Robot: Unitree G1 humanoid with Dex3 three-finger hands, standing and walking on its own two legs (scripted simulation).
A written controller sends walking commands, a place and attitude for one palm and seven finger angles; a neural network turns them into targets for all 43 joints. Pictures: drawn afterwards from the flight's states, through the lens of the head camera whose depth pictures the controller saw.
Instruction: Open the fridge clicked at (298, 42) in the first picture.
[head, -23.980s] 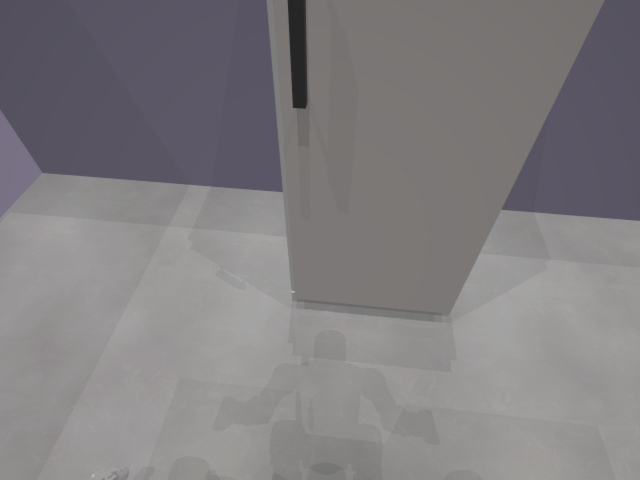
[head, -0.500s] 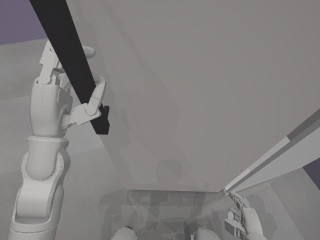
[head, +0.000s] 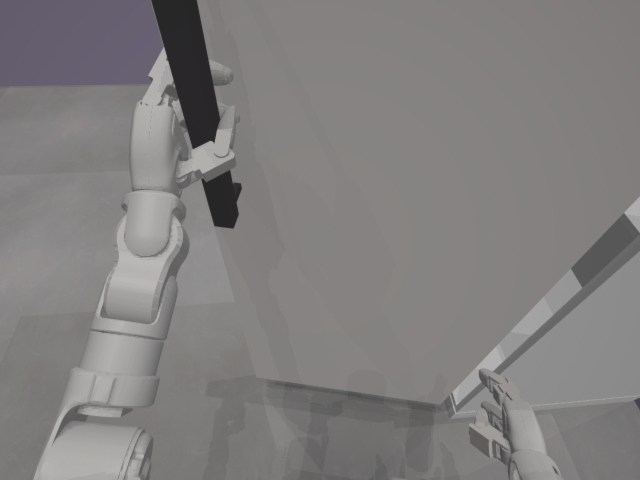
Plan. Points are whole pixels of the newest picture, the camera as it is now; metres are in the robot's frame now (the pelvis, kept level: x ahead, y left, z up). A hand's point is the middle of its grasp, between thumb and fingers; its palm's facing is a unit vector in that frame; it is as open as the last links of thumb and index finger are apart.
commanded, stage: stop walking and hold the door back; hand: left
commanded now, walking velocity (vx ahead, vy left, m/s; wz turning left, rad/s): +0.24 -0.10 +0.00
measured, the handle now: (206, 88) +0.42 +0.15 +0.26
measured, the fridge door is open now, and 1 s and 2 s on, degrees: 77 73 71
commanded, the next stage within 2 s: loosen the grip on the handle in 0.40 s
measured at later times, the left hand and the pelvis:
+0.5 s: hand (230, 122) +0.42 +0.13 +0.23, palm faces +0.14 -0.98 -0.12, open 6.1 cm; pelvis -0.02 -0.01 -0.01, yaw +0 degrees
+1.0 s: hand (221, 123) +0.42 +0.14 +0.23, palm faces +0.15 -0.98 -0.15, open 13.6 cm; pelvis -0.02 -0.05 +0.00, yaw -1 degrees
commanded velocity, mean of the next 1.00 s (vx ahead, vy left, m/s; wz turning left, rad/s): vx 0.06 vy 0.02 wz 0.00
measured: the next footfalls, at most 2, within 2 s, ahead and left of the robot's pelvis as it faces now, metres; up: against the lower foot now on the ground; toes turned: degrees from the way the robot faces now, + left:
right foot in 0.24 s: +0.00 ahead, -0.17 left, +0.00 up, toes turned -2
